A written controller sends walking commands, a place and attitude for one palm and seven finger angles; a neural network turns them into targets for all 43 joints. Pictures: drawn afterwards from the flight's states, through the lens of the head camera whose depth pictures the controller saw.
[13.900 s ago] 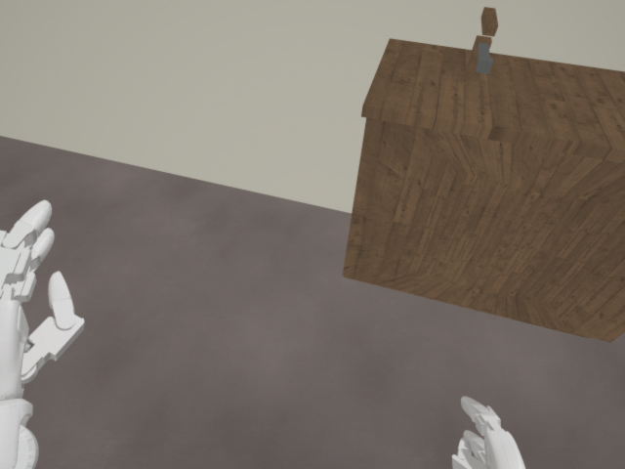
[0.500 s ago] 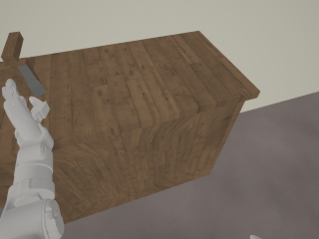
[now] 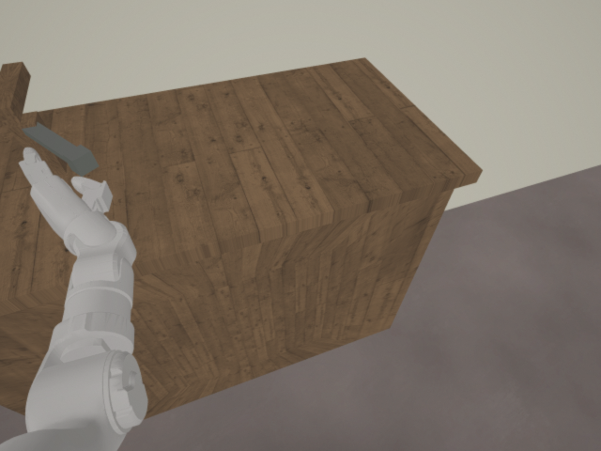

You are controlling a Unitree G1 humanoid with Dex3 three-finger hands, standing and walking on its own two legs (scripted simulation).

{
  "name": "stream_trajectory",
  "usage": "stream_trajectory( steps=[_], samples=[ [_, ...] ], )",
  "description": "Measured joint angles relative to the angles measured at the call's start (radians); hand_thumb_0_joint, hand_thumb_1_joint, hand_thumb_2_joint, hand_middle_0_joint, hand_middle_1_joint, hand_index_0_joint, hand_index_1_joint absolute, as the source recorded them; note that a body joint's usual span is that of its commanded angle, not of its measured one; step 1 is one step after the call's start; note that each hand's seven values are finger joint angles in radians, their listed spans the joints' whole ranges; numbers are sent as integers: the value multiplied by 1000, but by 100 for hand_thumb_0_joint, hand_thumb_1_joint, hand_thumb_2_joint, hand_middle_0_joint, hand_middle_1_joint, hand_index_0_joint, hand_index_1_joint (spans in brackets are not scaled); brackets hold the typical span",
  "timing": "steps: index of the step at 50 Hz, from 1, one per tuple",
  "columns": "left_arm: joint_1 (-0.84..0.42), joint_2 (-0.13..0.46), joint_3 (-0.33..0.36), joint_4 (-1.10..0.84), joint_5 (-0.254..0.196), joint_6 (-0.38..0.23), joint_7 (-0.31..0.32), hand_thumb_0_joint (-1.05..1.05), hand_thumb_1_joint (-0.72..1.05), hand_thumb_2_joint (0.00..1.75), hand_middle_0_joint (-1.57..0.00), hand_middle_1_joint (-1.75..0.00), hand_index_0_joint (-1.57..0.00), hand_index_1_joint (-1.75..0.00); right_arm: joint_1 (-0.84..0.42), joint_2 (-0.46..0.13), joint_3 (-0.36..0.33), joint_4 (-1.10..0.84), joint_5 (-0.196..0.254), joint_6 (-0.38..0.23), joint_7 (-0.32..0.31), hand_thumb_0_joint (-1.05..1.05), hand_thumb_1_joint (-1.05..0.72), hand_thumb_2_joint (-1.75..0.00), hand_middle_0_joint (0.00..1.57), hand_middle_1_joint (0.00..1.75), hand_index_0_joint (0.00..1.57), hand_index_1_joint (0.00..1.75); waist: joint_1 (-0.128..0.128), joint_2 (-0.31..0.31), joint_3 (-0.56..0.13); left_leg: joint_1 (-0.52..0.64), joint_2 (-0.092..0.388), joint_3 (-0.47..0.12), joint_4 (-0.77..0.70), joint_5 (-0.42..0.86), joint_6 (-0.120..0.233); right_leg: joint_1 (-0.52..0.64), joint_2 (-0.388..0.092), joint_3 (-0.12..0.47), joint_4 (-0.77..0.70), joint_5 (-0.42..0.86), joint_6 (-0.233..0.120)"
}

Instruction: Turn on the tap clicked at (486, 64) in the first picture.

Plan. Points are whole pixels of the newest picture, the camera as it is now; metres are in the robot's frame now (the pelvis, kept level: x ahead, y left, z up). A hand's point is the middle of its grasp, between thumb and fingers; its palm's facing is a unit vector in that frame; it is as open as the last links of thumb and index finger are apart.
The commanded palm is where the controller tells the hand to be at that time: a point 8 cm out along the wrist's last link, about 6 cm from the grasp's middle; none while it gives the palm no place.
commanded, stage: push the lever round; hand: left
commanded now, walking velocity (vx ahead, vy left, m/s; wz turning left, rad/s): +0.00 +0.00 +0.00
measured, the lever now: (81, 160) +0.47 +0.31 +0.14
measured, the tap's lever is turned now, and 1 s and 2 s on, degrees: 34 57 86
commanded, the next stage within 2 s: lift the hand up off the lever in 1.46 s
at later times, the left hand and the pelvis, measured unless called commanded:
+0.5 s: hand (127, 176) +0.46 +0.25 +0.12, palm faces +0.80 -0.59 -0.09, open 7.7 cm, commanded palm +0.41 +0.27 +0.13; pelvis +0.00 +0.00 +0.00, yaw +1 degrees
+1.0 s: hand (144, 161) +0.50 +0.24 +0.12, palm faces +0.84 -0.52 -0.15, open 8.0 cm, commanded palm +0.45 +0.25 +0.13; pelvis +0.00 -0.01 -0.01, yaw +0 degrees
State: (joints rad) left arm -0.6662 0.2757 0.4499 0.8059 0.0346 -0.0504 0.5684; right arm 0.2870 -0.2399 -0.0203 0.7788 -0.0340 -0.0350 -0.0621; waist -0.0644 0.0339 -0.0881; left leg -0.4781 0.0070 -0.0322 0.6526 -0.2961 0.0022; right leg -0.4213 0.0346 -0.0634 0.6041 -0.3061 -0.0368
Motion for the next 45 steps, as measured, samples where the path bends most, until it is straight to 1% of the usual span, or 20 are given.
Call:
stream_trajectory(
  steps=[6, 14, 24, 28, 33, 38, 45],
  samples=[
    [-31, -18, -1, 25, 16, 14, 50, 3, 92, 91, -16, -15, -16, -15, 3, 5, -4, 10, -9, 6, 10, 1, -91, -90, 20, 30, 20, 30, -6, -1, -5, -2, -3, 0, 4, -3, 2, -1, -3, 0, 3, -3, 2],
    [-67, -34, 6, 58, 36, 17, 109, 3, 92, 91, -16, -15, -16, -15, 0, 11, -10, 17, -23, 7, 26, 1, -91, -90, 20, 30, 20, 30, -12, -1, -11, -13, -4, 0, 11, -5, 3, -12, -4, 0, 10, -6, 4],
    [-169, -37, 13, 155, 64, 10, 181, 3, 92, 92, -16, -15, -15, -15, -3, 14, -13, 36, -44, 0, 46, 1, -91, -90, 20, 30, 20, 30, -23, 0, -16, -63, -7, -10, 35, -5, 1, -58, -7, -11, 35, -11, 2],
    [-217, -32, 25, 202, 77, 9, 206, 3, 92, 91, -16, -15, -15, -15, 3, 16, -13, 42, -53, 0, 56, 1, -91, -90, 20, 30, 20, 30, -32, -1, -21, -87, -6, -11, 44, -6, -1, -84, -6, -12, 48, -13, 0],
    [-260, -17, 56, 249, 97, 15, 242, 2, 91, 91, -16, -15, -14, -14, 19, 17, -15, 45, -62, 5, 67, 1, -91, -90, 20, 30, 20, 30, -45, 2, -33, -112, -1, -9, 53, -9, -4, -111, -2, -10, 58, -15, -3],
    [-288, 12, 88, 288, 112, 32, 261, 2, 90, 90, -16, -15, -14, -14, 40, 14, -16, 45, -66, 11, 75, 1, -91, -90, 20, 30, 20, 30, -59, 6, -40, -127, 5, -7, 56, -12, -8, -129, 5, -8, 62, -17, -7],
    [-313, 35, 107, 311, 131, 36, 283, 2, 89, 90, -16, -15, -13, -14, 69, 8, -20, 53, -70, 5, 85, 1, -91, -90, 20, 30, 20, 30, -74, 3, -47, -145, 14, -12, 62, -16, -15, -145, 13, -13, 64, -19, -15]
  ],
)
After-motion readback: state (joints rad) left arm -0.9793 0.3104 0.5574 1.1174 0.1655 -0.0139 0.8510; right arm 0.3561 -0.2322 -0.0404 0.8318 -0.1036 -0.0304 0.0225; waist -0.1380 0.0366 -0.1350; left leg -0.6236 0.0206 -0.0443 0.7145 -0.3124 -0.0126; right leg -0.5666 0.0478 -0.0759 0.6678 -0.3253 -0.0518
